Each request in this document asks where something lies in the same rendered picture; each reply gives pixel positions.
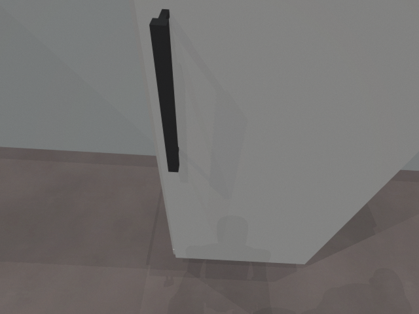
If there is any fridge door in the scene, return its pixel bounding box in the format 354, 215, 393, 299
134, 0, 419, 264

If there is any handle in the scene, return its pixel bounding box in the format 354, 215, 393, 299
149, 9, 179, 172

